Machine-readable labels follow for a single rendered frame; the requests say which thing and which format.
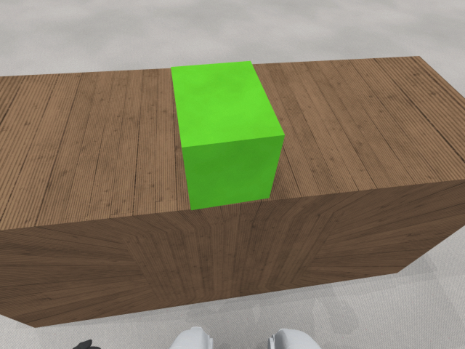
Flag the pedestal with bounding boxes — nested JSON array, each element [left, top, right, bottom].
[[0, 56, 465, 328]]

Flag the right robot thigh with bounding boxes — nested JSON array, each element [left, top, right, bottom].
[[267, 329, 321, 349]]

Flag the robot thigh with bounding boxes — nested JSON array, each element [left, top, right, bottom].
[[267, 329, 321, 349], [169, 329, 213, 349]]

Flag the carton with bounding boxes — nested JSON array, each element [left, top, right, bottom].
[[171, 61, 285, 210]]

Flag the left robot thigh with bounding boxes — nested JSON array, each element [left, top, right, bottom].
[[169, 329, 213, 349]]

